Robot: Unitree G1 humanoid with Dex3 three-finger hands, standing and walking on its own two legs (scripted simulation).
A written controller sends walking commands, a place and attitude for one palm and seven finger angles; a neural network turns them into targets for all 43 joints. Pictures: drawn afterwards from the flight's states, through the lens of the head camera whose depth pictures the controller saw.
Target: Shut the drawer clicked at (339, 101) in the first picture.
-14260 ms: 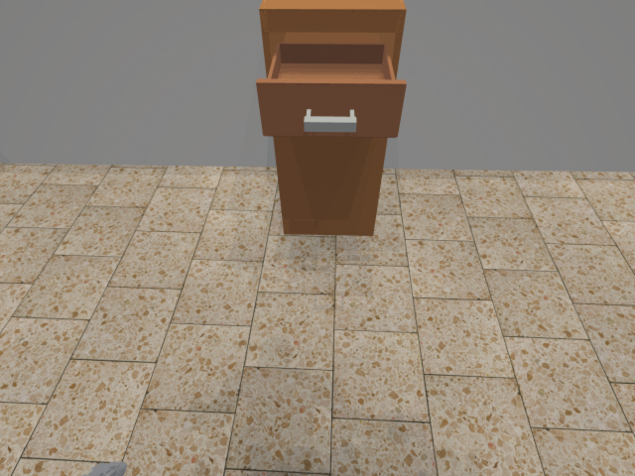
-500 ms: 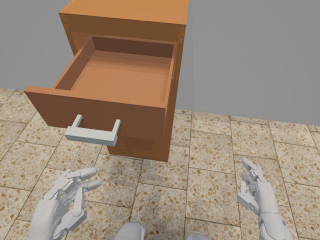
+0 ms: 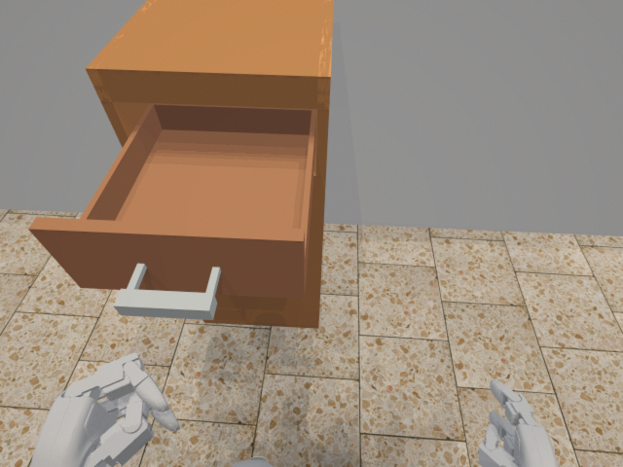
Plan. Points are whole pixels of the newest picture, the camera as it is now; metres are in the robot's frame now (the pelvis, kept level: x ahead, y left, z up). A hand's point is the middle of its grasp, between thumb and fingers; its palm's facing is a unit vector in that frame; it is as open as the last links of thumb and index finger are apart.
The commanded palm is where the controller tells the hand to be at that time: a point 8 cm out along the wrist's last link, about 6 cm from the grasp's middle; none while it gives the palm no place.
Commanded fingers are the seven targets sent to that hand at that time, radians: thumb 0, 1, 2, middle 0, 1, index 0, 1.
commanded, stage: raise the hand and make a fist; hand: left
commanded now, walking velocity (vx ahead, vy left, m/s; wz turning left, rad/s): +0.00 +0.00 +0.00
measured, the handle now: (172, 288) +0.33 +0.21 +0.04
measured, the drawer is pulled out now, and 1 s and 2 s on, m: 0.28 0.28 0.28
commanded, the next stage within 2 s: bring the fist close to the handle in 0.88 s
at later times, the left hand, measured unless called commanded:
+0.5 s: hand (119, 419) +0.15 +0.18 +0.13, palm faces +0.04 -1.00 -0.09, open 3.3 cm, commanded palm +0.09 +0.23 +0.14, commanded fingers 0.00 0.90 0.90 -1.40 -1.60 -1.40 -1.60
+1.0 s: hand (126, 413) +0.15 +0.17 +0.13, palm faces +0.04 -0.99 -0.10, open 3.3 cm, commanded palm +0.10 +0.23 +0.14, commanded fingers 0.00 0.90 0.90 -1.40 -1.60 -1.40 -1.60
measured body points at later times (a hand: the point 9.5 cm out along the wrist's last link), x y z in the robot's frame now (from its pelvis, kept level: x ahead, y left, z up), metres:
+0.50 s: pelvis +0.01 +0.01 +0.02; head +0.00 +0.00 +0.47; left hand +0.14 +0.23 +0.14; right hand +0.22 -0.18 -0.03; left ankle +0.02 +0.11 -0.69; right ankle +0.00 -0.10 -0.69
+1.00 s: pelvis +0.01 -0.01 +0.02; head +0.00 -0.02 +0.47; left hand +0.15 +0.22 +0.14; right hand +0.21 -0.22 -0.03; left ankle +0.02 +0.11 -0.69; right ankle +0.00 -0.10 -0.69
